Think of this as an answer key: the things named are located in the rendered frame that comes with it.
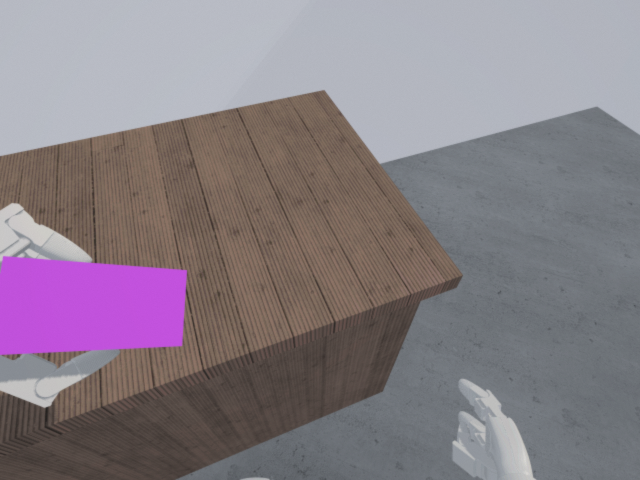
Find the sponge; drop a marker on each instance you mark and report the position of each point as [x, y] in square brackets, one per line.
[62, 306]

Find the table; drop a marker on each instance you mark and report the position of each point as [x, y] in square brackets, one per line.
[305, 268]

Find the right robot hand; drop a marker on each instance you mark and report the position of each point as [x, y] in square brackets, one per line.
[498, 448]

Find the left robot hand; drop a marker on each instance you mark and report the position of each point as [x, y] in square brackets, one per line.
[31, 377]

